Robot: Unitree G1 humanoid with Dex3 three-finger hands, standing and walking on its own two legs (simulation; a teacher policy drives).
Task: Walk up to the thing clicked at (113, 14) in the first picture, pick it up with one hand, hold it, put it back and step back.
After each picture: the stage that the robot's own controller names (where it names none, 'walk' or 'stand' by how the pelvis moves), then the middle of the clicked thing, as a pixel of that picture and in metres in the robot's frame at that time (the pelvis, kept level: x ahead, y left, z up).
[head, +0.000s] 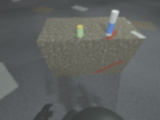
stand; (111, 24) +0.95 -0.13 +0.11
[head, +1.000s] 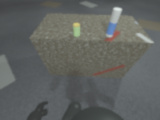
walk; (112, 23) +0.84 -0.08 +0.13
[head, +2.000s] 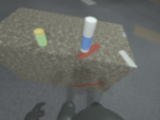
walk; (87, 37) +0.54 +0.11 +0.14
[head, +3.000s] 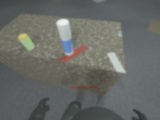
stand; (66, 40) +0.47 +0.24 +0.14
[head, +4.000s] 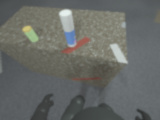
stand; (69, 31) +0.55 +0.22 +0.13
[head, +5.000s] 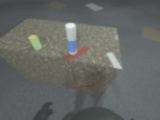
stand; (71, 40) +0.55 +0.21 +0.10
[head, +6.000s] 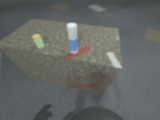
stand; (73, 39) +0.58 +0.21 +0.10
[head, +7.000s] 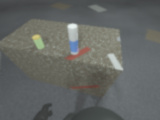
stand; (73, 41) +0.56 +0.20 +0.10
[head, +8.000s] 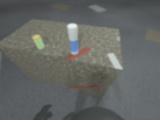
stand; (73, 40) +0.57 +0.20 +0.10
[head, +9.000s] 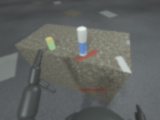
rise first; (82, 42) +0.58 +0.17 +0.11
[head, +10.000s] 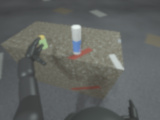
go down; (76, 41) +0.59 +0.16 +0.11
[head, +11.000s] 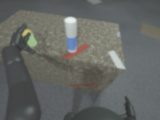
go down; (71, 37) +0.55 +0.16 +0.12
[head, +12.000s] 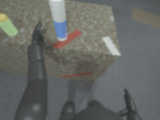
close in; (59, 22) +0.58 +0.18 +0.16
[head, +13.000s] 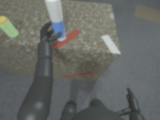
close; (57, 22) +0.58 +0.19 +0.17
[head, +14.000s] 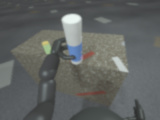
lift; (74, 44) +0.32 +0.11 +0.30
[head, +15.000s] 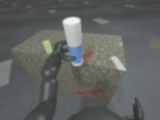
lift; (75, 46) +0.32 +0.12 +0.29
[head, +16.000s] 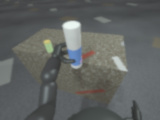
hold; (74, 48) +0.32 +0.13 +0.27
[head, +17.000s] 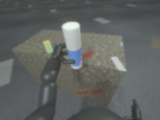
hold; (74, 49) +0.31 +0.12 +0.27
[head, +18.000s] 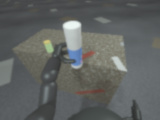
crouch; (74, 49) +0.31 +0.12 +0.27
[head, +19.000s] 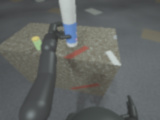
crouch; (69, 25) +0.46 +0.14 +0.31
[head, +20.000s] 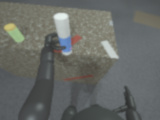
lower; (64, 37) +0.50 +0.15 +0.14
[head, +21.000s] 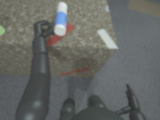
lower; (61, 18) +0.69 +0.15 +0.09
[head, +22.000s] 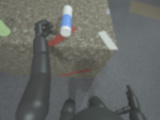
lower; (66, 20) +0.70 +0.12 +0.09
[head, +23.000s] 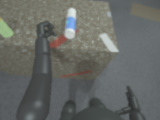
lower; (70, 22) +0.69 +0.10 +0.08
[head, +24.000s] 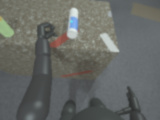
loosen; (73, 22) +0.69 +0.09 +0.08
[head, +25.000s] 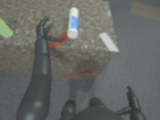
withdraw; (73, 22) +0.69 +0.09 +0.08
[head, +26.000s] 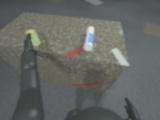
sink last; (89, 37) +0.66 +0.05 +0.05
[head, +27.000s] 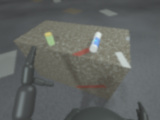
stand; (95, 41) +0.71 +0.06 +0.05
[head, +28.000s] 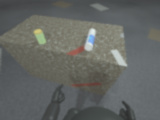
stand; (90, 39) +0.69 +0.07 +0.05
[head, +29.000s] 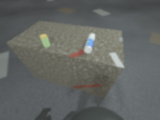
stand; (90, 42) +0.71 +0.08 +0.02
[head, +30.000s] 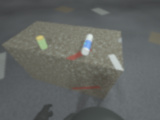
stand; (87, 44) +0.68 +0.10 +0.01
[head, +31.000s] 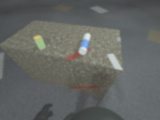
stand; (85, 43) +0.67 +0.12 +0.01
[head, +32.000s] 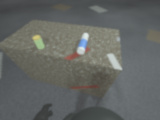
stand; (83, 43) +0.67 +0.14 +0.01
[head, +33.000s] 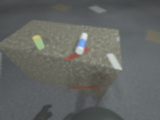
stand; (82, 42) +0.67 +0.15 +0.01
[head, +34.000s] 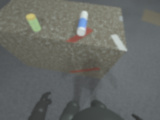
walk; (82, 23) +0.76 +0.15 +0.03
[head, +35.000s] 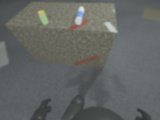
walk; (79, 15) +0.97 +0.26 +0.04
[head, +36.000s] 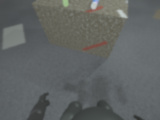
stand; (95, 1) +1.29 +0.11 +0.05
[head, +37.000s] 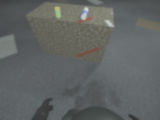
stand; (84, 13) +1.28 +0.22 +0.02
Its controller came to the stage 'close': yes
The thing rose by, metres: 0.20
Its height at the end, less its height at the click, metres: -0.09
